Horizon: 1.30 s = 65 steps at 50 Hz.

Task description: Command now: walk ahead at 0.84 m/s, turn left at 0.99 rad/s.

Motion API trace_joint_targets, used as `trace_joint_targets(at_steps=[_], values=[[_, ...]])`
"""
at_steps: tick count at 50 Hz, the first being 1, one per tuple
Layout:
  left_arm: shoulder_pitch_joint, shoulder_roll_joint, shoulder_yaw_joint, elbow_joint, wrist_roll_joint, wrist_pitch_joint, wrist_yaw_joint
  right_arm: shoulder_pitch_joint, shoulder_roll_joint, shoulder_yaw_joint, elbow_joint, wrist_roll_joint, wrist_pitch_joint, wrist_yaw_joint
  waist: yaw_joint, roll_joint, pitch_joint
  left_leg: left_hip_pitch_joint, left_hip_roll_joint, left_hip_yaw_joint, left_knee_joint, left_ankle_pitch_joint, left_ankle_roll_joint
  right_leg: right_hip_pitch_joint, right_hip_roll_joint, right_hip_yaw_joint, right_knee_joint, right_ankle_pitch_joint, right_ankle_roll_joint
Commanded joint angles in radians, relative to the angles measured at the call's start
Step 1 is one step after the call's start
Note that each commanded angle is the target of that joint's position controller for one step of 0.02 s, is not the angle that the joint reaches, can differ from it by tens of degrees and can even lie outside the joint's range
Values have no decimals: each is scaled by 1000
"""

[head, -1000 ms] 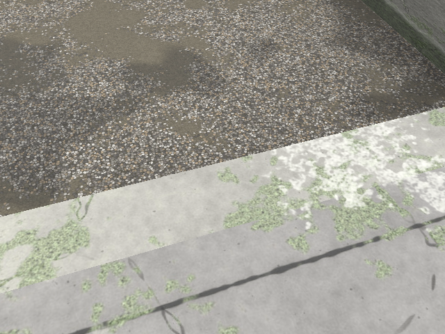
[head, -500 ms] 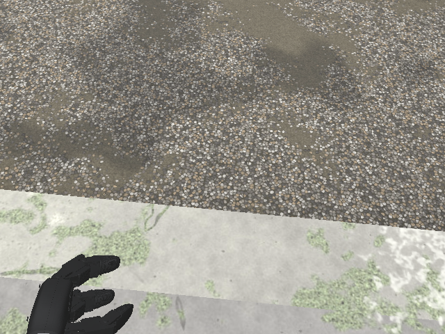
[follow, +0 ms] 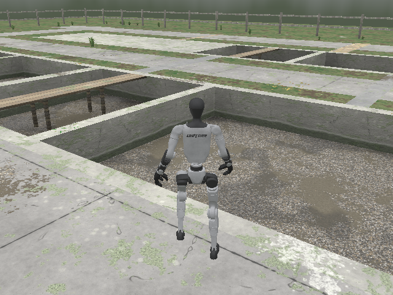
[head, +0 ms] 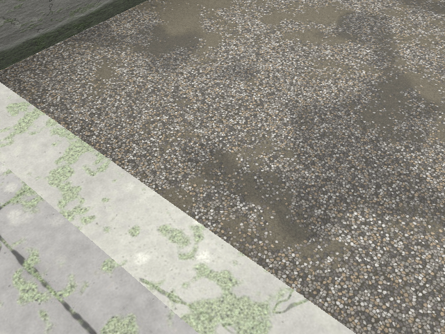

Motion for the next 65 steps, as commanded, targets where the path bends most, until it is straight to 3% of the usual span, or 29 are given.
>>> trace_joint_targets(at_steps=[1,4,6,7,8,9,11,14,21,25,27,29,30,31,32,35,40,43,45,47,48,49,50,51,54,56,62,63,65], values=[[-42,177,47,-60,1,-15,5,-214,-69,-11,-132,5,-29,21,24,-200,140,-45,32,46,-176,-83,39,28,-252,109,-224,-217,-130],[7,161,36,-23,6,-1,6,-195,-49,5,-110,3,-43,17,25,-188,172,191,-32,128,-387,-225,103,-29,-246,22,-185,-18,-140],[-4,157,21,7,-13,1,-1,146,-67,-19,21,-3,-65,-15,-162,-77,50,642,-170,167,-536,-119,145,-134,-196,-100,216,630,-144],[-18,115,0,-19,-13,-9,-10,359,-144,-44,69,-10,-73,-33,-272,101,-96,950,-31,-43,-587,-304,142,-355,-146,-107,572,427,-117],[-65,-17,-29,-112,-18,-20,-25,376,-315,-66,40,-3,-77,-51,-234,432,-143,1083,271,-572,-792,-586,192,-711,30,3,896,-307,-71],[-236,79,-5,-132,-27,-20,-9,354,-270,-60,30,-8,-87,-66,-303,166,-81,981,307,-658,-844,-370,192,-822,92,241,1008,-209,-84],[-160,73,-5,-93,-38,-24,-20,268,-160,-30,72,-22,-94,-72,-172,29,35,808,258,-339,-753,-131,143,-770,14,265,962,-53,-97],[-50,49,0,-13,-22,30,-43,128,-59,11,56,13,-124,-80,-63,109,101,611,169,-122,-822,38,65,-640,-12,237,891,105,-60],[-233,-19,-24,-49,-17,61,-51,216,-22,24,164,22,-178,-96,-52,46,235,641,113,211,-906,565,20,-693,27,77,620,347,-139],[-251,-2,-33,-71,-22,65,-74,225,-105,9,191,19,-168,-129,-3,37,172,689,121,294,-781,1085,-17,-428,121,-88,412,308,-224],[-35,65,-4,-20,-32,64,-68,144,-152,-4,174,3,-130,-159,127,89,63,676,152,277,-496,1300,-8,-174,185,-80,405,179,-247],[344,125,45,77,-58,64,-42,-77,-172,-24,136,23,-87,-150,349,-8,-38,365,18,249,342,866,-9,239,115,159,311,193,-372],[165,155,42,58,-91,73,-14,-57,5,15,102,2,-92,-117,145,-296,52,42,-199,214,671,-244,-1,231,14,392,340,714,-353],[93,247,67,-8,-63,74,-7,12,-28,18,-24,15,-110,-111,51,-259,-208,-192,-202,-27,787,-272,-39,500,-142,771,236,777,-537],[56,227,77,-57,-65,77,4,-11,-71,24,-20,11,-133,-117,69,-80,-275,-203,-145,-101,699,-192,-41,461,-220,874,127,624,-528],[-88,64,10,-71,-63,48,20,1,1,50,-6,-35,-79,-153,-112,63,32,-107,-49,-75,470,-136,-52,-179,-71,657,168,562,-392],[-153,37,-34,-96,-74,25,12,-83,10,64,-62,-33,-23,-178,-99,-53,-6,255,-44,9,-108,136,-63,-440,167,423,189,897,-240],[-172,53,-29,-126,-52,65,10,-114,9,68,-55,-55,-39,-151,-60,-80,-51,324,-85,36,-152,241,-28,-325,175,422,272,1083,-181],[-212,49,-25,-162,-36,93,10,-166,21,75,-84,-37,-57,-141,-36,-80,-28,370,-104,19,-213,165,-43,-310,158,467,285,1039,-182],[-412,77,-16,-223,-41,99,29,81,-28,43,4,-50,-71,-135,-168,-113,-82,463,-44,-92,-152,148,11,-292,71,504,476,1143,-181],[-395,85,-13,-238,-42,109,34,18,-43,43,-31,-40,-63,-132,-152,-11,4,386,-58,-51,-413,-35,17,-240,99,481,522,1057,-177],[-343,28,-26,-269,-68,130,43,-99,-29,43,-33,-55,-62,-111,-68,169,27,419,7,-27,-363,472,51,-285,192,433,699,945,-141],[-269,-16,-30,-263,-72,142,44,-125,-6,45,-46,-60,-57,-98,-35,320,-61,622,158,-153,-329,965,138,-513,295,377,922,363,-89],[-280,-36,-31,-256,-32,137,31,-174,21,49,-57,-58,-45,-98,-32,319,-66,571,247,-234,-384,1038,193,-601,301,340,1020,-227,-84],[-306,-1,-19,-248,15,125,29,-196,-57,26,-56,-40,-25,-92,0,147,-37,377,344,-229,-358,1102,202,-561,167,355,1024,-163,-55],[-390,-33,-40,-272,-1,133,28,-108,-78,27,-25,-63,-54,-92,-29,112,-98,443,302,-133,-346,1079,155,-584,112,286,883,-163,-75],[-374,-82,-57,-242,-16,140,-3,-153,-107,5,-5,-45,-42,-100,34,73,-152,287,294,167,-295,640,9,-287,52,111,663,32,-168],[-329,-86,-60,-216,-17,140,-7,-136,-89,3,-15,-40,-19,-100,38,-26,-188,226,226,216,-171,486,-18,-186,61,116,647,336,-178],[-309,16,-40,-180,-67,146,-2,-138,2,27,-60,-63,29,-102,58,-406,-184,4,-13,228,79,-577,-103,-191,65,335,549,922,-257]])
Next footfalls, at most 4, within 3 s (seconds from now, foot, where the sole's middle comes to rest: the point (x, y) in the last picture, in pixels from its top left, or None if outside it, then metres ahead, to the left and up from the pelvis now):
0.14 left None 0.16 0.16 -0.78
0.58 right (229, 321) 0.59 0.05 -0.78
0.94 left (200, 257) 0.80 0.16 -0.78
1.24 right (256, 314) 0.62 -0.03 -0.78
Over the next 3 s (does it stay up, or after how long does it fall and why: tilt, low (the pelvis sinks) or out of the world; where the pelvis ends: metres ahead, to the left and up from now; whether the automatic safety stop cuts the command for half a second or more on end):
stays up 0.48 0.09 -0.03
